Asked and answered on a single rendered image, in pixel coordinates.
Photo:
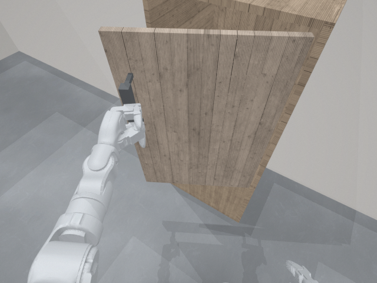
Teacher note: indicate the robot right hand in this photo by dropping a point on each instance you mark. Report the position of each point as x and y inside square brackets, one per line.
[301, 274]

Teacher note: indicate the robot left hand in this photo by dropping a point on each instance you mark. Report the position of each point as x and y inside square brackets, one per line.
[115, 132]

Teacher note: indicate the left robot forearm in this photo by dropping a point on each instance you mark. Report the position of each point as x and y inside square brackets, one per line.
[82, 221]

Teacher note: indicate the cupboard door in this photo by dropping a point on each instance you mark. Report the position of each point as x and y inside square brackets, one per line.
[210, 98]

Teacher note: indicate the robot left upper arm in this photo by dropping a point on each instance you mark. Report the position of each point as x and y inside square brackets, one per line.
[66, 262]

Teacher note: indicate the handle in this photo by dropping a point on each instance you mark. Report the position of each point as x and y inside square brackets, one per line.
[126, 92]

